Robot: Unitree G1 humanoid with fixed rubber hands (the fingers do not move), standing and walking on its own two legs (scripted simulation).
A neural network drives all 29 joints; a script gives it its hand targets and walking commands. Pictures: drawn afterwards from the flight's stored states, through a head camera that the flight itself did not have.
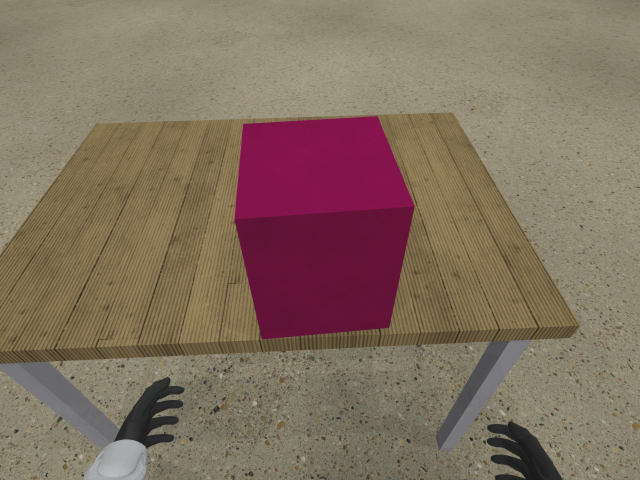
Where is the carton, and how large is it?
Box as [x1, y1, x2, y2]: [235, 116, 414, 338]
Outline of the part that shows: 376,116 243,124 235,208 235,223 262,338 388,327 414,206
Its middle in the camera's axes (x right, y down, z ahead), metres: +0.00 -0.02 +0.59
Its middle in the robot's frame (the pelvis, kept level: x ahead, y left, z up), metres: +0.46 +0.04 +0.07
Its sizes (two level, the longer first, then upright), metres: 0.210 0.200 0.250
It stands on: a table, 0.71 m high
